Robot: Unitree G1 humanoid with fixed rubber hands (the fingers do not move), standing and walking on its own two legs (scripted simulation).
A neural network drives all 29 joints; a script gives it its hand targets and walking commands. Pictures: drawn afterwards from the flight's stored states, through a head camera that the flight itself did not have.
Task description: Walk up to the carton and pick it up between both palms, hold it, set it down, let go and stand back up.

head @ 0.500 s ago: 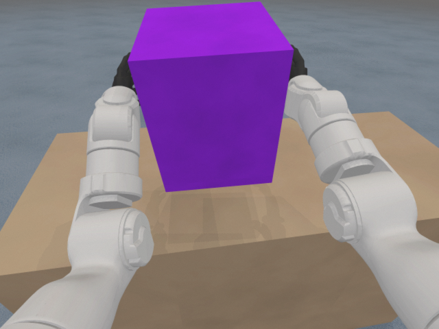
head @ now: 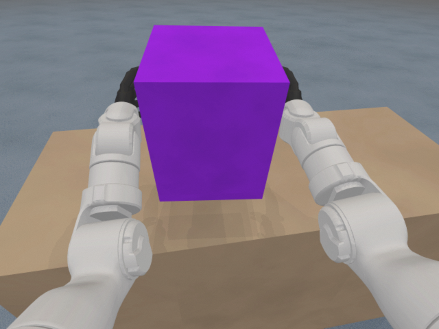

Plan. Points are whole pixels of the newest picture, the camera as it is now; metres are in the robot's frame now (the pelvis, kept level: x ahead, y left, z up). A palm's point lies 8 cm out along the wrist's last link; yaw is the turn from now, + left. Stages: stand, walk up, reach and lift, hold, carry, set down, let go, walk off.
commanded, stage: set down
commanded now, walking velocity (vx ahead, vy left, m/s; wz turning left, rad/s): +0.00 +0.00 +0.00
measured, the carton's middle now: (210, 115) +0.42 -0.01 +0.22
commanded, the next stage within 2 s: none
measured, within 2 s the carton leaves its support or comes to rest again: neither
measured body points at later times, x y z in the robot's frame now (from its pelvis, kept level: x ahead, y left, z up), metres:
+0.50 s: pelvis +0.01 +0.00 +0.00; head -0.04 +0.03 +0.45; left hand +0.44 +0.13 +0.22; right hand +0.41 -0.16 +0.21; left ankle +0.00 +0.12 -0.75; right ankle +0.00 -0.15 -0.75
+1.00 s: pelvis +0.01 +0.00 +0.00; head -0.03 +0.03 +0.45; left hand +0.45 +0.12 +0.19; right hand +0.41 -0.17 +0.19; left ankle +0.00 +0.12 -0.75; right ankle +0.00 -0.15 -0.75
